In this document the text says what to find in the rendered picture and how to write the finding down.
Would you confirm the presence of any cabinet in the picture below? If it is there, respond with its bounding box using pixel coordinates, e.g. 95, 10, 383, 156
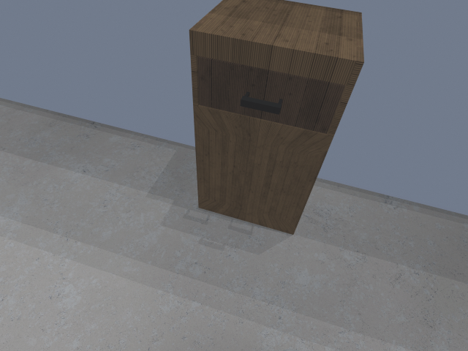
189, 0, 364, 235

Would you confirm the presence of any drawer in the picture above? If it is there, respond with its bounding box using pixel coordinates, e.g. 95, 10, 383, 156
197, 56, 345, 134

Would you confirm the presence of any handle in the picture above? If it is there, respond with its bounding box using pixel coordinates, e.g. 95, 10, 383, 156
241, 92, 282, 115

